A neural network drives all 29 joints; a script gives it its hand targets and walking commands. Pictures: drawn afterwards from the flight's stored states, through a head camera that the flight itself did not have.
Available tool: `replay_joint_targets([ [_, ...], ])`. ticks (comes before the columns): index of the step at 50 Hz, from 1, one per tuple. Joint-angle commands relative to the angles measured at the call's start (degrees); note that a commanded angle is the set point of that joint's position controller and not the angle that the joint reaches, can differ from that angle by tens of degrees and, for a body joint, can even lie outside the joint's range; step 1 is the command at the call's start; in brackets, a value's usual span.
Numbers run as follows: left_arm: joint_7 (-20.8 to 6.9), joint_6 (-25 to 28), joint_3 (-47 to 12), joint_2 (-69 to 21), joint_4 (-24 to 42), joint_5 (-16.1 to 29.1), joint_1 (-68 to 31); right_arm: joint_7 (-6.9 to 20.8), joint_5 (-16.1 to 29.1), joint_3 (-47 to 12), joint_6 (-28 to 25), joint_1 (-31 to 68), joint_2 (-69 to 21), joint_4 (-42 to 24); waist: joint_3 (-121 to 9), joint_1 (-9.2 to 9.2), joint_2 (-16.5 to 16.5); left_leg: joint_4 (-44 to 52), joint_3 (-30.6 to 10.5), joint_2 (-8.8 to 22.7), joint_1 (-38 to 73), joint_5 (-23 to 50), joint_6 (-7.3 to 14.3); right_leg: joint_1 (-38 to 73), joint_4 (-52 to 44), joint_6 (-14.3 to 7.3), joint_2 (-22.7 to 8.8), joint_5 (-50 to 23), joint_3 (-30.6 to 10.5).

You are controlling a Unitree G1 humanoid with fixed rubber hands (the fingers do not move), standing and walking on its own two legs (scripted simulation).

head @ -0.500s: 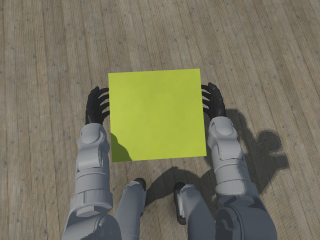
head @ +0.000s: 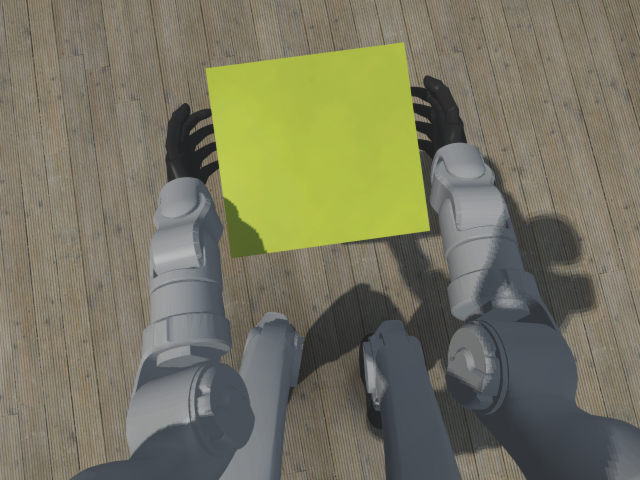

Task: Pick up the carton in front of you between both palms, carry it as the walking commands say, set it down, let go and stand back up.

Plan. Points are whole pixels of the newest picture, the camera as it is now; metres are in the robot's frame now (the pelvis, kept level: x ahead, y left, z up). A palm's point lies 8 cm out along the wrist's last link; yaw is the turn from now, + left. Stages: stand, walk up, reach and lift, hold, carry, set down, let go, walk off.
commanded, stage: set down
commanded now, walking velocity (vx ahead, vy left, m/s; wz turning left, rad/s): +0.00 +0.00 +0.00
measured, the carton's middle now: (317, 171) +0.48 +0.04 -0.17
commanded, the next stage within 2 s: none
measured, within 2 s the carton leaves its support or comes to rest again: rests again in 1.20 s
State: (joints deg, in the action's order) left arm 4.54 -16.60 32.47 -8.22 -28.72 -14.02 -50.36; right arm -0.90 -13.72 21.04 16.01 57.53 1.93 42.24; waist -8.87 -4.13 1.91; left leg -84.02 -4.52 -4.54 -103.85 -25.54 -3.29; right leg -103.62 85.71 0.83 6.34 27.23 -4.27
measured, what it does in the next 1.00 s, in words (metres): lowers itself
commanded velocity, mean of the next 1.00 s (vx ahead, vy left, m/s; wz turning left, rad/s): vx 0.00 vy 0.00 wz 0.00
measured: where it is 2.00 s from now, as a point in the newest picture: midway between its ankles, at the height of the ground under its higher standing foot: (325, 391)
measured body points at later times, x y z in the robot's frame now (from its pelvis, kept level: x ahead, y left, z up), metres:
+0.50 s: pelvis -0.03 -0.01 -0.11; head +0.32 -0.02 +0.17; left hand +0.47 +0.19 -0.25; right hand +0.55 -0.10 -0.25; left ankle +0.09 +0.13 -0.53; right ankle +0.07 -0.11 -0.53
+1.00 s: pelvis -0.01 -0.01 -0.18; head +0.36 -0.01 +0.07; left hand +0.49 +0.20 -0.34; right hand +0.58 -0.09 -0.35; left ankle +0.09 +0.13 -0.53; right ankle +0.07 -0.11 -0.53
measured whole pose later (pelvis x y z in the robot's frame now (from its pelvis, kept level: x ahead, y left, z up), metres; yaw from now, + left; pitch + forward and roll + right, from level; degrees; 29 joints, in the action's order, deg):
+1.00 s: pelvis -0.01 -0.01 -0.18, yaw +3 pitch +41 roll +5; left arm 10.8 -13.2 31.6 -0.1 -40.5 -1.8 -73.1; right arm -2.4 -2.7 1.9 12.7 91.6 19.6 66.6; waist 16.7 -6.5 -0.6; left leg -120.3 -2.2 -6.8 -127.3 -34.3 -6.4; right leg -128.1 124.4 0.4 7.6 36.7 -3.1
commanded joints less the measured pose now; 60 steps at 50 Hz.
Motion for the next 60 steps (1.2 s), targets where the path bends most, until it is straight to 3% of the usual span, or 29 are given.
replay_joint_targets([
  [1, -13.5, 0.3, -34.7, -49.7, -4.3, 8.2, -38.2, 12.7, 7.6, -27.5, -1.6, 33.3, -52.9, 2.0, -58.7, -1.84, 2.2, 2.0, 7.7, -4.8, 31.2, 18.9, -1.0, 26.9, -4.1, 0.4, 4.3, -15.9, 5.4],
  [19, -10.9, 0.7, -26.9, -41.1, -5.0, 8.9, -53.7, 10.4, 8.4, -23.9, -1.5, 46.8, -43.8, 11.1, -54.7, -4.18, 5.6, -12.3, 10.7, -4.2, 16.5, 13.8, -1.4, 17.1, 9.3, 0.4, 3.6, -11.2, 5.6],
  [36, -9.3, 3.2, -25.9, -32.2, -5.0, 14.9, -65.2, 9.1, 14.7, -29.9, -3.3, 58.3, -33.9, 14.5, -52.7, -7.23, 8.7, -26.0, 12.1, -2.2, 10.0, 16.3, -1.8, 18.5, 23.7, 0.1, 1.5, -16.1, 4.1],
  [40, -8.7, 3.9, -29.5, -33.0, -2.9, 17.3, -67.6, 9.4, 18.0, -32.5, -4.5, 61.0, -33.8, 11.5, -54.0, -6.96, 5.8, -28.6, 12.3, -2.5, 14.0, 20.4, -1.8, 17.1, 26.1, -0.3, 1.8, -19.1, 3.8],
  [43, -8.6, 4.3, -31.6, -35.1, -3.1, 19.5, -66.9, 9.4, 18.4, -32.5, -5.2, 59.5, -33.8, 12.2, -54.8, -5.64, 5.3, -29.9, 11.9, -2.8, 13.5, 22.7, -2.1, 18.9, 27.6, -0.7, 1.7, -22.0, 3.8],
  [48, -9.3, 4.2, -29.3, -35.2, -7.4, 17.9, -62.8, 10.2, 15.3, -29.1, -5.4, 54.0, -33.8, 17.5, -44.5, -4.17, 5.4, -30.7, 10.9, -3.2, 9.3, 20.5, -2.0, 12.1, 28.3, -1.4, 1.6, -18.8, 4.1],
  [60, -8.6, 6.0, -23.2, -31.2, -12.6, 15.7, -61.7, 10.4, 16.8, -28.9, -7.5, 59.0, -28.6, 17.6, -33.8, -4.98, 6.1, -32.3, 10.0, -3.1, 4.5, 16.3, -0.7, 4.9, 29.4, -2.2, 0.9, -12.9, 3.1],
])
